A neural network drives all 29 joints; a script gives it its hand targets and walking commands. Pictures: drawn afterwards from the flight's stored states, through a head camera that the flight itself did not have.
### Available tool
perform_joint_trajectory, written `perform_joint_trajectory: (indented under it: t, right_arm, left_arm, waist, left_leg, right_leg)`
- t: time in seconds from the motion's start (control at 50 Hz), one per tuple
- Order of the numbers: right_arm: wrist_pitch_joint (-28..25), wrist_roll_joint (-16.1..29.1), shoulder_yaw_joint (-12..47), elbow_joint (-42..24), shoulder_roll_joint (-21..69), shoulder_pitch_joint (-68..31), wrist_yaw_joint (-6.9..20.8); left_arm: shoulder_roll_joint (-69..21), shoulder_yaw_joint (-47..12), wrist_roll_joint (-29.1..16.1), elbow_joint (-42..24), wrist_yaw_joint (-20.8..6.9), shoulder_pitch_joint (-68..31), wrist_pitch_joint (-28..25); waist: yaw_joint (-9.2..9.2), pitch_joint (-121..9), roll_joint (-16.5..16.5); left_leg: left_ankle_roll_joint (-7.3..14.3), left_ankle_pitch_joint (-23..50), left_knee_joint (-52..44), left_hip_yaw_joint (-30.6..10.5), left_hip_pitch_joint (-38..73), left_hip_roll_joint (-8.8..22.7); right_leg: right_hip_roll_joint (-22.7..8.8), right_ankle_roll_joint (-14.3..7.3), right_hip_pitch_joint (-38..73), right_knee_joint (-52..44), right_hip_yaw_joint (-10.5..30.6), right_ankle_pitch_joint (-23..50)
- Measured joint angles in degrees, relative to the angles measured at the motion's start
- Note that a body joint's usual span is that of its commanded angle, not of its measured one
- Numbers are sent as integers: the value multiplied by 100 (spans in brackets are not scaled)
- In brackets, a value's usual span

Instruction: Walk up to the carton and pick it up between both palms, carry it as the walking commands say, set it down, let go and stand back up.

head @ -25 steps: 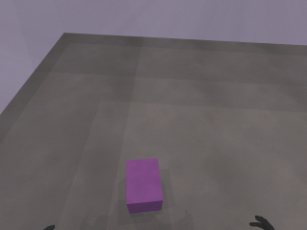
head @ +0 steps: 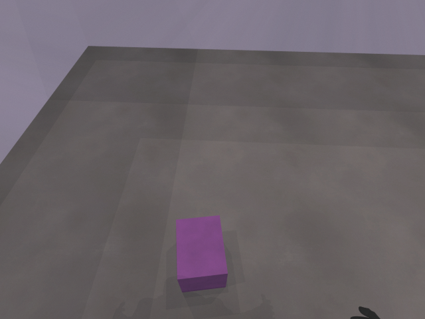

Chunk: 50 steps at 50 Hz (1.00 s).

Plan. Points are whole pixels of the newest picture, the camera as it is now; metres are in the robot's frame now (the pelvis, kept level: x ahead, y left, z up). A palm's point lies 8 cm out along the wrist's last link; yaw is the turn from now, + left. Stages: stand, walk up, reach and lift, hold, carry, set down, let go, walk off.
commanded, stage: walk up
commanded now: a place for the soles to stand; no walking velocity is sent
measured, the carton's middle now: (201, 253) +0.47 +0.06 -0.67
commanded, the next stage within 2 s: reach and lift in 0.34 s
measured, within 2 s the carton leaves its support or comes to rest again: neither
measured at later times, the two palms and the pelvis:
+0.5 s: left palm (64, 318) +0.15 +0.30 -0.11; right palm (362, 317) +0.15 -0.28 -0.11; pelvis +0.00 +0.01 -0.01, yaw +2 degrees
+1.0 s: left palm (92, 275) +0.24 +0.28 -0.14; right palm (309, 262) +0.26 -0.22 -0.14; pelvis -0.01 -0.01 -0.06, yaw +4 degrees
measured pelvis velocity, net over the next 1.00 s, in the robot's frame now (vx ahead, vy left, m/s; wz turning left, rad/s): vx -0.01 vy -0.01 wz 0.07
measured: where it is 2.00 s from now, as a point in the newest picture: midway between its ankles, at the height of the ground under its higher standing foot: outside the picture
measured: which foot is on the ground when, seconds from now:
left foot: down 0.00-1.00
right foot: down 0.00-1.00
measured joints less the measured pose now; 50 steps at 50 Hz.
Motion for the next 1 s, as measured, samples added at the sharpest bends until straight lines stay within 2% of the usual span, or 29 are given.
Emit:
perform_joint_trajectory:
  t: [0.1, 0.36, 0.4, 0.46, 0.54, 0.62, 0.7, 0.8, 0.92, 1.0]
  right_arm:
    - [27, 41, 5, -8, -18, -18, -6]
    - [-1, 33, 35, -43, 90, -72, -21]
    - [374, 126, -172, -778, 172, 114, -11]
    - [843, -44, -325, -1601, 304, 19, 110]
    - [1297, -130, -300, -2253, 443, -317, 134]
    - [1396, -203, -386, -2650, 666, -513, 69]
    - [1391, -258, -351, -2640, 786, -540, 70]
    - [1184, -85, -326, -2603, 899, -507, -66]
    - [1106, 292, -148, -2805, 1049, -857, -357]
    - [1197, 346, -98, -2909, 1167, -1322, -517]
  left_arm:
    - [30, 1, -20, -74, 24, -14, -14]
    - [62, -46, -17, -147, 12, -162, -5]
    - [-38, 246, -6, -846, -145, -135, 442]
    - [-257, 575, 160, -1858, -331, -362, 1002]
    - [-507, 722, 413, -2463, -397, -680, 1578]
    - [-628, 743, 489, -2743, -399, -689, 1780]
    - [-611, 776, 471, -2804, -374, -613, 1752]
    - [-500, 824, 378, -2725, -382, -724, 1508]
    - [-363, 777, 270, -2681, -458, -1453, 1334]
    - [-352, 879, 251, -2521, -464, -2065, 1346]
  waist:
    - [42, 19, -40]
    - [-25, -23, -128]
    - [-80, 62, -115]
    - [-145, 460, -158]
    - [-100, 729, -174]
    - [-113, 649, -119]
    - [-64, 424, -136]
    - [-43, 118, -171]
    - [18, -104, -190]
    - [30, -243, -153]
  left_leg:
    - [-5, -25, 6, 39, 43, 17]
    - [42, -93, 17, 141, 87, 21]
    - [25, -198, 286, 33, -110, -11]
    - [31, -339, 725, -124, -331, -143]
    - [39, -447, 962, -154, -474, -193]
    - [38, -556, 1119, -209, -716, -175]
    - [12, -731, 1406, -266, -1129, -132]
    - [-55, -933, 1913, -404, -1917, -86]
    - [-133, -987, 2457, -513, -2936, -21]
    - [-164, -901, 2636, -553, -3466, -9]
  right_leg:
    - [17, 2, 21, 18, 39, -18]
    - [18, 47, 63, -54, 141, 1]
    - [-17, 2, -69, 189, 35, -159]
    - [-153, 66, -243, 701, -115, -409]
    - [-205, 116, -382, 968, -137, -540]
    - [-187, 107, -568, 1041, -191, -616]
    - [-146, 83, -943, 1281, -243, -778]
    - [-96, 34, -1668, 1750, -367, -1001]
    - [-21, -31, -2670, 2305, -444, -1090]
    - [-2, -52, -3212, 2522, -469, -1023]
